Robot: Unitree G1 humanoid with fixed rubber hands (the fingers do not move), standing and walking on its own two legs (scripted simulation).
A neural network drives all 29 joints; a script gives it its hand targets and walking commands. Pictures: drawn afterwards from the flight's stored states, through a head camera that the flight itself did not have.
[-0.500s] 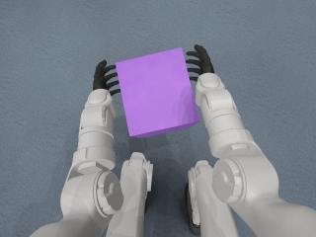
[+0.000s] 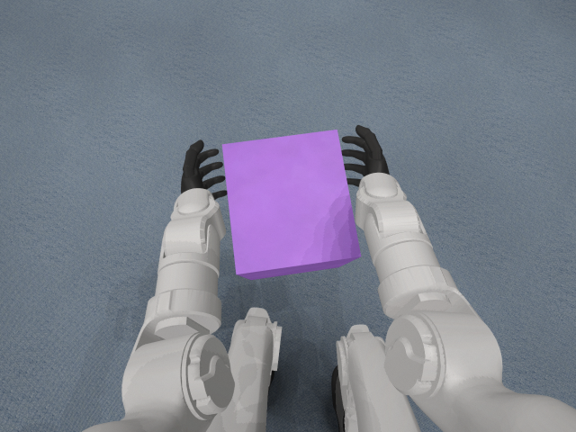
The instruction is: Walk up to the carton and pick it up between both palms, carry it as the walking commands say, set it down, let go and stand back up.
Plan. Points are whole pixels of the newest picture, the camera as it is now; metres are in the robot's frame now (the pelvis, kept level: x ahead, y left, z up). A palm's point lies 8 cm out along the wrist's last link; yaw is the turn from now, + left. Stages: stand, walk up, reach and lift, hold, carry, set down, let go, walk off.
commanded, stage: reach and lift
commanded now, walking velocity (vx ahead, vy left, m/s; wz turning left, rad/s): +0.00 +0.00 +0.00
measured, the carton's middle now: (288, 214) +0.44 +0.06 -0.12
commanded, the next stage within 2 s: none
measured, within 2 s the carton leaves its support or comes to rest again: neither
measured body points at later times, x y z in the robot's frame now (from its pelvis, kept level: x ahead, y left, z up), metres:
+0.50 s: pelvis +0.02 -0.01 +0.07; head +0.17 +0.00 +0.49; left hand +0.43 +0.18 +0.04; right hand +0.47 -0.07 +0.04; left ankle +0.12 +0.12 -0.53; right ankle +0.07 -0.11 -0.53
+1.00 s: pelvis +0.04 -0.02 +0.13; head +0.14 -0.01 +0.57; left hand +0.40 +0.17 +0.11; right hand +0.44 -0.08 +0.11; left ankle +0.12 +0.12 -0.53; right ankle +0.07 -0.11 -0.53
